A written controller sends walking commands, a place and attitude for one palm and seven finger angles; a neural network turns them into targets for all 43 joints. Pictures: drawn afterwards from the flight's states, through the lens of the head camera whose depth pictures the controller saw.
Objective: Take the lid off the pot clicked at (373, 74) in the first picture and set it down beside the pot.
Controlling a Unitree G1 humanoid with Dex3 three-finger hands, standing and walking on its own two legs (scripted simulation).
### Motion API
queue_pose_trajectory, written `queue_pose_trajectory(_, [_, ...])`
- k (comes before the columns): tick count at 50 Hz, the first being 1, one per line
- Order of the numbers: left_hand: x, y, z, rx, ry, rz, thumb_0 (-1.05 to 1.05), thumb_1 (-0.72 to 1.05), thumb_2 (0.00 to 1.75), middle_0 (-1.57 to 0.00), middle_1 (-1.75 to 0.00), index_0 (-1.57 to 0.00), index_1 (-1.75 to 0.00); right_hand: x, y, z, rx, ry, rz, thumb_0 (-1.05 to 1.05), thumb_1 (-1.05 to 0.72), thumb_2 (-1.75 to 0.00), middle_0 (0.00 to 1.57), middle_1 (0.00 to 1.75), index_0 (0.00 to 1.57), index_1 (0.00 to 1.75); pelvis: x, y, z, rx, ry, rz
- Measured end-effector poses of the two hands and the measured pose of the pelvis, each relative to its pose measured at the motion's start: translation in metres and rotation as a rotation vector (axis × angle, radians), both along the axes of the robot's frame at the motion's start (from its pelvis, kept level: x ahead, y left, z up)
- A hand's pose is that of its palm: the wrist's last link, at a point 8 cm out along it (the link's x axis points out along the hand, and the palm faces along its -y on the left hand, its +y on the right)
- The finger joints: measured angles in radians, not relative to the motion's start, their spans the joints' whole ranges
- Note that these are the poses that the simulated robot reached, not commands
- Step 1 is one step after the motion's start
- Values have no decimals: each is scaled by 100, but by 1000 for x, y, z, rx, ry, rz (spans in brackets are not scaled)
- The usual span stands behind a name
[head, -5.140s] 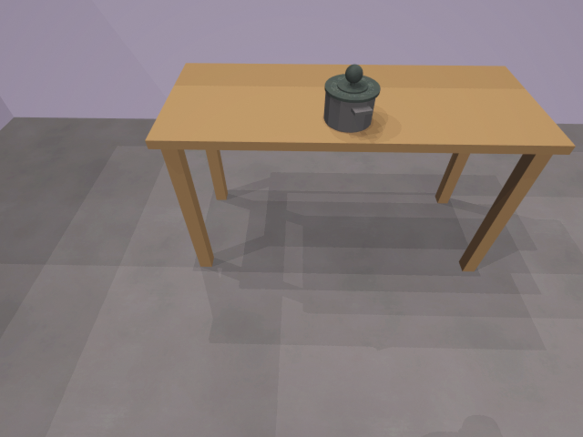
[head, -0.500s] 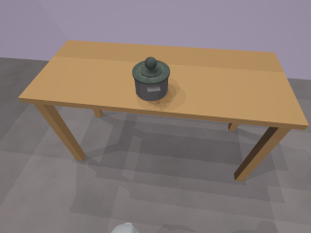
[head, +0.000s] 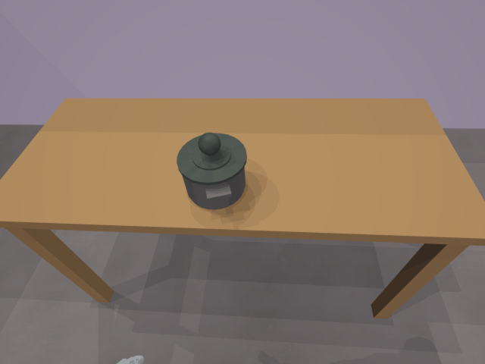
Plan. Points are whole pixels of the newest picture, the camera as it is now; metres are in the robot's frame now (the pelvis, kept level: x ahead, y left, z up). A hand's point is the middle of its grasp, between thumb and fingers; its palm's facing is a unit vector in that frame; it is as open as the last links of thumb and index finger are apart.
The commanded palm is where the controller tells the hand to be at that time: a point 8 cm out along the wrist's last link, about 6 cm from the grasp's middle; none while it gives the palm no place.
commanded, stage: come to a stop and stand still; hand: left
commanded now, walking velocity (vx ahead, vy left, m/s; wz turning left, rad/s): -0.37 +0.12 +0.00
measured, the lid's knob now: (209, 143) +0.53 +0.10 +0.05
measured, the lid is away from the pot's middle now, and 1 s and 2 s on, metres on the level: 0.00 0.00 0.00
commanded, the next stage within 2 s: look again from close up in 1.08 s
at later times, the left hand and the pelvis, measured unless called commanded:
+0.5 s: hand out of the picture +0.10 +0.22 -0.17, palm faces +0.03 -0.97 -0.22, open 7.3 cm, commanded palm none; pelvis +0.05 +0.03 +0.01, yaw -2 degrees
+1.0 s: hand out of the picture +0.04 +0.17 -0.17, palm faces -0.02 -0.98 -0.19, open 7.3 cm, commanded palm none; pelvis +0.01 +0.00 +0.00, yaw -1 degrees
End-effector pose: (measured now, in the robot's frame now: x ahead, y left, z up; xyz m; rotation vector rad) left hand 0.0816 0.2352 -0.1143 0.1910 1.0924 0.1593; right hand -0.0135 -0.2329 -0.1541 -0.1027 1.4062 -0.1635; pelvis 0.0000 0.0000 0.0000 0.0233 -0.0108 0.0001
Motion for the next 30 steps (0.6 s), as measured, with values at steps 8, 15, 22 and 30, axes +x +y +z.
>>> queue_pose_trajectory(8, [1,-1,3,0,159,27,0,94,90,-20,-30,-20,-30,78,10,21,-3,-85,-10,1,-91,-90,19,30,20,30,41,4,18,-10,14,-20])
queue_pose_trajectory(15, [7,23,-25,-33,230,57,0,92,90,-20,-30,-21,-30,128,25,23,-55,-139,8,0,-92,-90,20,30,20,30,65,26,4,-37,-16,-29])
queue_pose_trajectory(22, [12,37,-24,-23,241,57,0,92,90,-20,-30,-20,-30,144,38,36,-73,-179,37,0,-92,-90,20,30,20,30,59,31,11,-34,-7,-36])
queue_pose_trajectory(30, [1,29,-12,15,208,20,0,91,90,-20,-30,-20,-30,126,23,30,-38,-205,11,0,-91,-90,20,30,20,30,39,18,10,-22,5,-47])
